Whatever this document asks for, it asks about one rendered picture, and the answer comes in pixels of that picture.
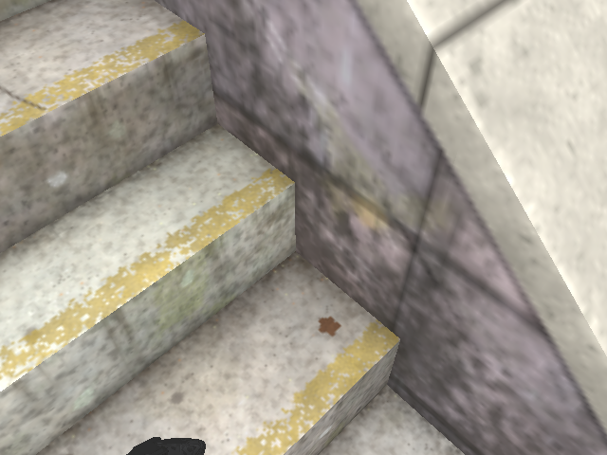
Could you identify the stairs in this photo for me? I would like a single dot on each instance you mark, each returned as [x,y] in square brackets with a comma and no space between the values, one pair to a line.
[149,279]

